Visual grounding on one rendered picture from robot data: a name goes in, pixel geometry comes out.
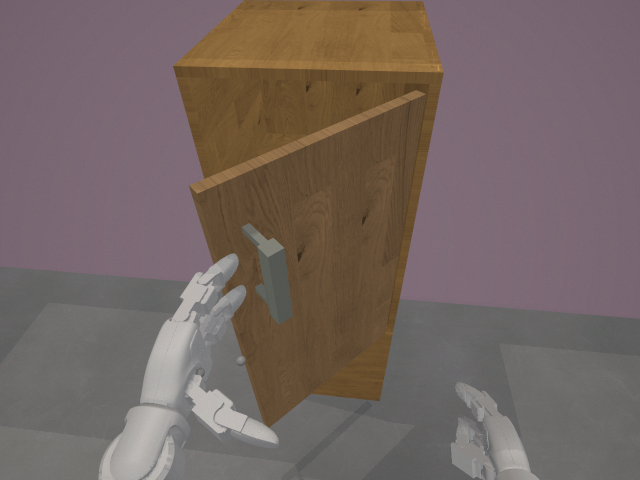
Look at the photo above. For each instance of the cupboard door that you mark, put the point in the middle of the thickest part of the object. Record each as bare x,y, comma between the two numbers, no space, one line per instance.
336,200

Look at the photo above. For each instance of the handle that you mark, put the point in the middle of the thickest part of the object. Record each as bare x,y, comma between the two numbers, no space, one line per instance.
276,292

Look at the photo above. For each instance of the right robot hand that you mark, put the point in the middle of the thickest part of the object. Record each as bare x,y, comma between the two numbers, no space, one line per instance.
494,447

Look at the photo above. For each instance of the left robot hand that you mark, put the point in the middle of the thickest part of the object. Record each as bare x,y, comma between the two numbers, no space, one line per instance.
183,346

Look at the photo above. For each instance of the robot left forearm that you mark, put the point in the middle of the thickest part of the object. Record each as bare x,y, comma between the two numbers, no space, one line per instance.
150,446

